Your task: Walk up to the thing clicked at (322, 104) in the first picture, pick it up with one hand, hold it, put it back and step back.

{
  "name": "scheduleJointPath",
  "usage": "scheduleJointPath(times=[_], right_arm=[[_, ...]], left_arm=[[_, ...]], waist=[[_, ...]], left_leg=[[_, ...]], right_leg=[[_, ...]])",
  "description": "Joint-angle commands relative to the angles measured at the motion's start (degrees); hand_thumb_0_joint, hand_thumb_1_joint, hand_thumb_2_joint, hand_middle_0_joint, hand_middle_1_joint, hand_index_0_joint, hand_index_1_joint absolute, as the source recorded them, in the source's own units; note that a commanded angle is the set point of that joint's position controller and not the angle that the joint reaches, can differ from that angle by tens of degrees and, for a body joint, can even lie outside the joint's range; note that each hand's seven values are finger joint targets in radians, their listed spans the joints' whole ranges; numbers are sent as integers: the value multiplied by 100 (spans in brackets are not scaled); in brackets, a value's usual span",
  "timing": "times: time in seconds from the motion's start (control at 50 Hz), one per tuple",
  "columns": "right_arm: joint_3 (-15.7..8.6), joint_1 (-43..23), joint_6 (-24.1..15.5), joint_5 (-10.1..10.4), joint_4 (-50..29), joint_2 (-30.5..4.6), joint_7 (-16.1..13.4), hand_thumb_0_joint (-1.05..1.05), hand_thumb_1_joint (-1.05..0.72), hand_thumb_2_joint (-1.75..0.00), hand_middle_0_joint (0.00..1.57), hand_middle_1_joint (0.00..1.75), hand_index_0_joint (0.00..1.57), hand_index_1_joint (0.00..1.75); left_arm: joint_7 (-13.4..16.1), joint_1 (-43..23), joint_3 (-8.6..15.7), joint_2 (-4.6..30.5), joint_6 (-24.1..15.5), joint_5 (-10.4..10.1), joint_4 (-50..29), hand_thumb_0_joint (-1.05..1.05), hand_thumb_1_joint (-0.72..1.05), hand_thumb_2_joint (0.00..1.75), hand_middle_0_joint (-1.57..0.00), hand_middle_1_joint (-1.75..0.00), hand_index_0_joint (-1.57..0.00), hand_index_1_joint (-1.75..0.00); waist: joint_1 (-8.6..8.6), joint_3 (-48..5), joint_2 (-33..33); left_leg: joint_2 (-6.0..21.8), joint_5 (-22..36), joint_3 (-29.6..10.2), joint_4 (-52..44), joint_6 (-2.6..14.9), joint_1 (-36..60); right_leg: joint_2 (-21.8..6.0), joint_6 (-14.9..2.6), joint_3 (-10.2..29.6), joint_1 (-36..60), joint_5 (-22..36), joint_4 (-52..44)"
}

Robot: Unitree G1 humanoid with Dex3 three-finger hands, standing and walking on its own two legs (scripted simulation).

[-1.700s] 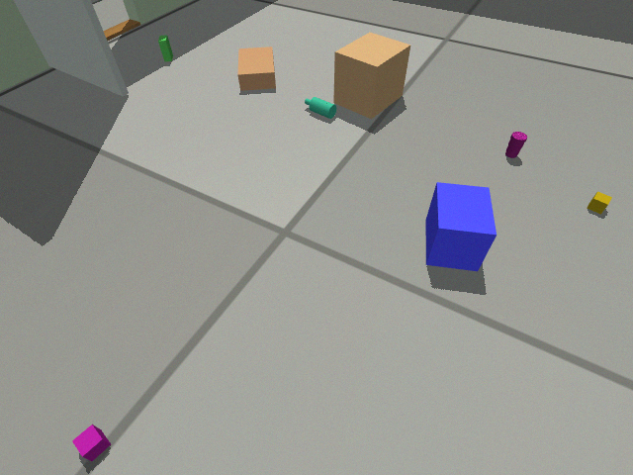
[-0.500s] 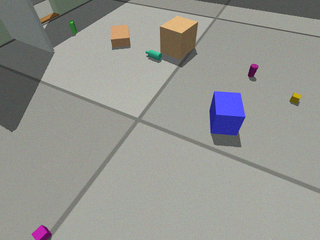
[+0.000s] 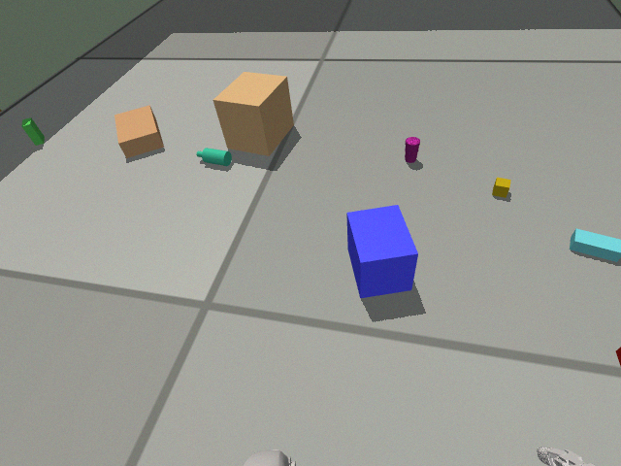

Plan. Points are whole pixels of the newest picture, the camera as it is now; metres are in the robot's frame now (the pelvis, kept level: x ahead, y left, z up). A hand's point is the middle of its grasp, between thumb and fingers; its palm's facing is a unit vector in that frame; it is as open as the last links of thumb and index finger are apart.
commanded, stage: walk up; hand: left
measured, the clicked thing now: (212, 156) +1.79 +0.66 -0.73
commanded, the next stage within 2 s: none
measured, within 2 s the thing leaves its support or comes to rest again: neither
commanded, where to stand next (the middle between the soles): +1.33 +0.54 m, yaw -23 degrees
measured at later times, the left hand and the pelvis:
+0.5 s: hand (142, 306) +0.43 +0.37 -0.13, palm faces -0.21 -0.88 -0.42, open 7.4 cm; pelvis +0.29 +0.10 +0.00, yaw -8 degrees
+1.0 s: hand (149, 233) +0.62 +0.41 -0.12, palm faces -0.20 -0.84 -0.50, open 7.4 cm; pelvis +0.54 +0.13 -0.01, yaw -13 degrees
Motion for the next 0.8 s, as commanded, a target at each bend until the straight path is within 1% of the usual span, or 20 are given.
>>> scheduleJointPath(times=[0.0,0.1,0.16,0.2,0.22,0.24,0.26,0.28,0.32,0.34,0.46,0.54,0.58,0.62,0.64,0.66,0.68,0.7,0.72,0.78], right_arm=[[-401,-318,-34,-52,-655,-1095,52,0,-90,-90,20,30,20,30],[-386,-1176,-134,-76,-1030,-898,154,0,-90,-90,20,30,20,30],[-501,-468,-134,-92,-852,-915,111,0,-90,-90,20,30,20,30],[-703,990,-173,-145,-447,-1311,-8,0,-90,-90,20,30,20,30],[-847,1797,-202,-227,-309,-1682,-121,0,-90,-90,20,30,20,30],[-894,1390,-284,-141,-550,-2004,-191,0,-90,-90,20,30,20,30],[-919,830,-258,40,-624,-2105,-220,0,-90,-90,20,30,20,30],[-899,450,-219,96,-789,-1866,-248,0,-90,-90,20,30,20,30],[-710,219,-256,9,-838,-1325,-269,0,-90,-90,20,30,20,30],[-650,265,-285,20,-810,-1201,-278,0,-90,-90,20,30,20,30],[-551,263,-368,-59,-990,-1109,-245,0,-90,-90,20,30,20,30],[-526,147,-311,-127,-1106,-1126,-180,0,-90,-90,20,30,20,30],[-500,90,-263,-116,-1137,-1101,-188,0,-90,-90,20,30,20,30],[-451,235,-225,-102,-1177,-1018,-201,0,-90,-90,20,30,20,30],[-383,492,-205,-119,-1168,-863,-207,0,-90,-90,20,30,20,30],[-294,903,-176,-134,-1168,-596,-220,0,-90,-90,20,30,20,30],[-291,1120,-102,-124,-1182,-768,-223,0,-90,-90,20,30,20,30],[-428,861,-19,-141,-1119,-1314,-267,0,-90,-90,20,30,20,30],[-467,536,-6,-133,-1085,-1391,-302,0,-90,-90,20,30,20,30],[-429,586,-12,-17,-914,-1109,-285,0,-90,-90,20,30,20,30]], left_arm=[[138,-509,506,1914,-302,-29,-647,0,90,90,-20,-30,-20,-30],[132,-73,531,1980,-324,25,-545,0,90,90,-20,-30,-20,-30],[200,-228,530,2077,-253,58,-605,0,90,90,-20,-30,-20,-30],[231,50,437,1779,-215,67,-664,0,90,90,-20,-30,-20,-30],[225,334,263,1239,-200,80,-639,0,90,90,-20,-30,-20,-30],[242,730,147,966,-187,-88,-702,0,90,90,-20,-30,-20,-30],[358,822,215,1324,-170,-90,-518,0,90,90,-20,-30,-20,-30],[347,506,209,1577,-199,-50,-468,0,90,90,-20,-30,-20,-30],[211,95,330,1689,-204,-151,-397,0,90,90,-20,-30,-20,-30],[178,111,354,1629,-179,-185,-375,0,90,90,-20,-30,-20,-30],[56,-364,309,1304,-33,-51,-572,0,90,90,-20,-30,-20,-30],[7,-584,361,1228,-77,-24,-610,0,90,90,-20,-30,-20,-30],[34,-377,404,1204,-99,-5,-514,0,90,90,-20,-30,-20,-30],[119,308,544,1414,-94,17,-321,0,90,90,-20,-30,-20,-30],[189,853,660,1611,-119,48,-207,0,90,90,-20,-30,-20,-30],[277,1207,768,1974,-141,83,-233,0,90,90,-20,-30,-20,-30],[331,1040,778,2283,-142,62,-444,0,90,90,-20,-30,-20,-30],[380,790,762,2324,-119,-26,-501,0,90,90,-20,-30,-20,-30],[403,561,736,2207,-122,-52,-608,0,90,90,-20,-30,-20,-30],[418,221,627,1877,-198,-52,-670,0,90,90,-20,-30,-20,-30]], waist=[[-242,595,-1170],[-3,499,-1056],[-369,-85,-1156],[-1023,-1026,-89],[-1349,-1352,1007],[-1024,-1390,1757],[-733,-1377,1447],[-693,-1008,857],[-563,-449,288],[-494,-344,339],[-403,251,270],[-349,254,156],[-148,70,-162],[199,-526,-827],[436,-915,-1289],[477,-1075,-2129],[319,-1002,-2091],[326,-937,-1651],[293,-641,-1202],[-44,-264,-920]], left_leg=[[334,686,-209,-899,-179,-340],[194,1458,88,-2425,-83,438],[9,1237,279,-2599,107,1428],[-260,453,262,-2946,464,3446],[542,-748,-934,-3280,649,4305],[1664,-1167,-3034,-4178,812,4725],[1901,-1734,-3632,-4502,1298,4358],[1762,-1767,-3036,-4591,1277,3546],[1000,-261,-1267,-4412,699,2426],[856,520,-833,-4362,664,2253],[991,255,-183,-4847,1322,1810],[737,437,277,-4567,1160,1491],[683,718,478,-3989,1061,1294],[352,1805,826,-2631,755,1190],[47,1533,877,-1441,622,773],[-481,-803,794,-325,431,-198],[-670,-1712,205,491,217,-970],[-457,-1596,-274,1000,130,-1173],[-226,-1385,-506,1176,67,-1224],[9,-480,-591,886,88,-737]], right_leg=[[-1253,-1007,1225,-997,-906,-1827],[-1014,-802,619,-1015,584,-1284],[-1313,-755,716,-766,1787,-434],[-787,-432,331,-1288,2033,2177],[-249,-196,283,-2410,404,3790],[465,-203,284,-3471,-1499,4558],[18,-373,695,-3588,-1247,5052],[-304,-374,754,-3444,-769,5051],[-465,-313,818,-2827,-70,4213],[-492,-267,701,-2703,-12,4014],[-663,9,247,-2769,82,2388],[-553,-70,-167,-1789,929,1247],[-398,-144,-367,-1001,1213,1003],[-171,-258,-532,346,1155,594],[-277,-294,-234,1214,667,473],[-1319,-596,1553,1885,-84,-2],[-2469,-1073,3681,1893,-632,-622],[-2680,-1599,4488,1550,-1216,-797],[-2537,-1622,4205,1107,-1118,-934],[-1813,-1104,2027,165,1258,-604]])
